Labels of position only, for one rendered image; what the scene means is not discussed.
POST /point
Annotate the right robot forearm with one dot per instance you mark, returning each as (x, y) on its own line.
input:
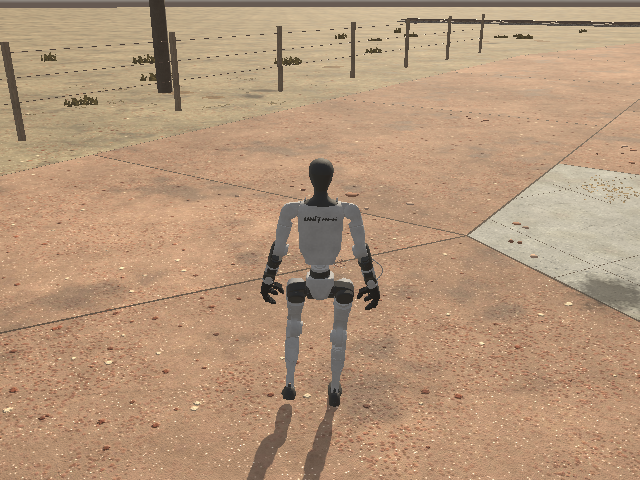
(367, 269)

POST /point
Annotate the right robot hand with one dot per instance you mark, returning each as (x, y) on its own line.
(374, 294)

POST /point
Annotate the left robot foot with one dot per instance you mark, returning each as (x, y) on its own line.
(289, 392)

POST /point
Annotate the left robot hand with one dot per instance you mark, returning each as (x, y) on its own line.
(265, 289)

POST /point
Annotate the robot left upper arm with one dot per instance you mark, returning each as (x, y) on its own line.
(288, 212)

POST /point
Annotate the robot right upper arm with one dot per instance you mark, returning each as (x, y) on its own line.
(352, 212)

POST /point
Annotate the left robot forearm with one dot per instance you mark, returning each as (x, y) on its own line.
(272, 267)

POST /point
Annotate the right robot thigh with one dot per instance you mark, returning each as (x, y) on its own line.
(343, 298)

